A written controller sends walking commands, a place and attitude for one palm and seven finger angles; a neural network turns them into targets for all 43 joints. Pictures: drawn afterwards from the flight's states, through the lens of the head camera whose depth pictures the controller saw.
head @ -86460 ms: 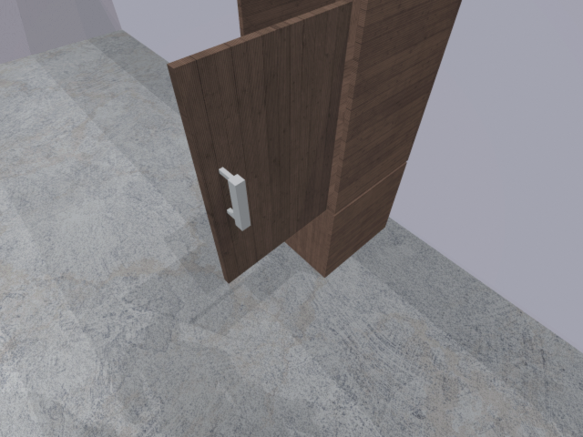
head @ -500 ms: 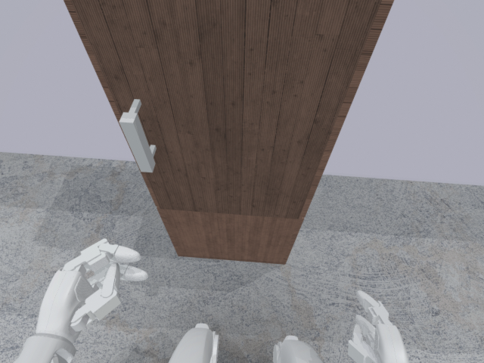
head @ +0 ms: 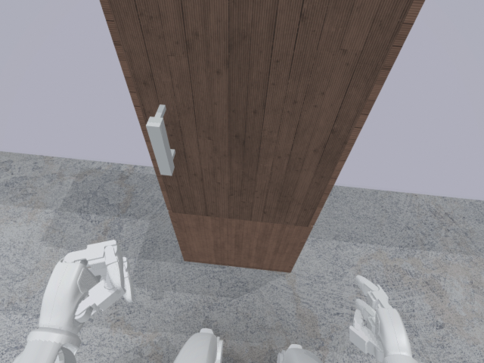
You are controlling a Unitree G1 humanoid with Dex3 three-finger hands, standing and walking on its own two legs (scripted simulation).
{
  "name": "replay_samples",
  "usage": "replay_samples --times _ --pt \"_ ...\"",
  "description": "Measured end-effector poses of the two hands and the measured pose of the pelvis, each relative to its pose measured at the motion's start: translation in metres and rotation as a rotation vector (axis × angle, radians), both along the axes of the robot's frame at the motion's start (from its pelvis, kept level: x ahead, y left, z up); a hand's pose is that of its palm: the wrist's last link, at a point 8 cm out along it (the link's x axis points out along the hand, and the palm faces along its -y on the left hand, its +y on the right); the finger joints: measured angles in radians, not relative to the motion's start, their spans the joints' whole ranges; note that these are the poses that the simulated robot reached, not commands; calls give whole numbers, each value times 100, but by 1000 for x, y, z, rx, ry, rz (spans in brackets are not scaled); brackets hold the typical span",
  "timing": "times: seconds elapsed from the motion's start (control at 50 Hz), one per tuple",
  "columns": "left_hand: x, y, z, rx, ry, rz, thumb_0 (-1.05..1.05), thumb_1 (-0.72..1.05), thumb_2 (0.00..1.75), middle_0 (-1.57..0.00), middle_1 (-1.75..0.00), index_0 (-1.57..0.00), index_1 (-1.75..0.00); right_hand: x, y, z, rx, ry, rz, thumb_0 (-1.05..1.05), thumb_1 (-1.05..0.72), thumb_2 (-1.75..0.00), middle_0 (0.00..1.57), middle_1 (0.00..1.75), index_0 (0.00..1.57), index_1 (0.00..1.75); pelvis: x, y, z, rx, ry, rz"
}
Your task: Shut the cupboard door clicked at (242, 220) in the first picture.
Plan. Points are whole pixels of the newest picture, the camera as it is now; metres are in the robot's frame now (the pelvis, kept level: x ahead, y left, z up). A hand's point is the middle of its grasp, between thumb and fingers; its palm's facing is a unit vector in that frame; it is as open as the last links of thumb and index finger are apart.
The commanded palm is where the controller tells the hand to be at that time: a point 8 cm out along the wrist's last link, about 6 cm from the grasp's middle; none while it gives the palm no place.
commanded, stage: raise the hand and make a fist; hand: left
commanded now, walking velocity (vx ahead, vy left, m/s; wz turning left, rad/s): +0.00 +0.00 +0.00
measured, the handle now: (164, 141) +0.48 +0.19 +0.06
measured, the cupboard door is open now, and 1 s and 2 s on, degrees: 0 0 0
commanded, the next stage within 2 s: bring the fist close to the handle in 0.60 s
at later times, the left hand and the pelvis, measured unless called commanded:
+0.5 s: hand (131, 277) +0.22 +0.18 +0.07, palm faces -0.02 -1.00 -0.05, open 3.1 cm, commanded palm +0.20 +0.23 +0.07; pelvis +0.00 -0.01 +0.01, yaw +0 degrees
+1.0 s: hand (151, 249) +0.27 +0.16 +0.06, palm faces -0.07 -1.00 -0.04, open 3.1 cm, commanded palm +0.26 +0.22 +0.07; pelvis +0.00 -0.02 +0.00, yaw +0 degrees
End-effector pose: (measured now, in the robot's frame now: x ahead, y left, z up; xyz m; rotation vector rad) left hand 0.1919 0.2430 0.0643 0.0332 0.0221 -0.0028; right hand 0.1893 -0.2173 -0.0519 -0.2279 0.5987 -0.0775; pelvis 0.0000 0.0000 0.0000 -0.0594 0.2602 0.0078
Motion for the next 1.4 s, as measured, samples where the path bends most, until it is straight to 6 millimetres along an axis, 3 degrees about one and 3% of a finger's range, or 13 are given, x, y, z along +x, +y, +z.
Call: replay_samples --times 0.1,0.26,0.38,0.56,0.7,0.78,0.88,1.02,1.2,1.4 --pt "0 -6 -14 -12 69 -50 2 90 90 -126 -147 -127 -146 -11 -2 2 -15 19 4 1 -90 -90 20 30 20 30 -3 -2 2 0 -6 -1" --pt "9 1 15 22 -59 -3 2 90 90 -129 -150 -130 -149 -28 -15 -3 -29 64 -17 1 -90 -90 20 30 20 30 -2 -5 4 -1 -16 2" --pt "11 -11 -4 -1 66 -51 1 90 90 -129 -150 -130 -149 -34 -24 -4 -23 77 -48 1 -90 -90 20 30 20 30 0 -7 7 10 -13 -6" --pt "15 -12 13 25 -64 0 2 90 90 -130 -150 -130 -149 -26 -33 -7 -31 71 -40 1 -90 -90 20 30 20 30 3 -14 4 17 -7 -6" --pt "14 -24 -2 -1 37 -48 1 90 90 -129 -150 -130 -150 -18 -33 -8 -8 60 -41 1 -90 -90 20 30 20 30 5 -18 4 23 -6 -9" --pt "15 -26 1 9 15 -38 2 90 90 -130 -150 -130 -149 -15 -34 -7 -14 52 -35 1 -90 -90 20 30 20 30 5 -20 4 24 -6 -8" --pt "34 -20 8 25 -78 -9 2 89 90 -130 -150 -130 -150 -15 -36 -14 -22 66 -17 1 -90 -90 20 30 20 30 2 -22 -1 20 3 -2" --pt "64 -27 -2 5 -6 -71 2 90 90 -130 -150 -130 -150 -28 -39 -19 -13 113 -54 1 -90 -90 20 30 20 30 3 -22 2 24 9 -12" --pt "91 -20 8 -4 -55 -17 2 90 90 -130 -150 -130 -150 -45 -44 -18 -25 171 -86 1 -90 -90 20 30 20 30 6 -18 8 27 8 -17" --pt "119 -28 -5 -19 -17 -41 2 90 90 -130 -150 -130 -150 -54 -44 -21 -32 226 -109 1 -90 -90 20 30 20 30 4 -13 10 31 15 -25"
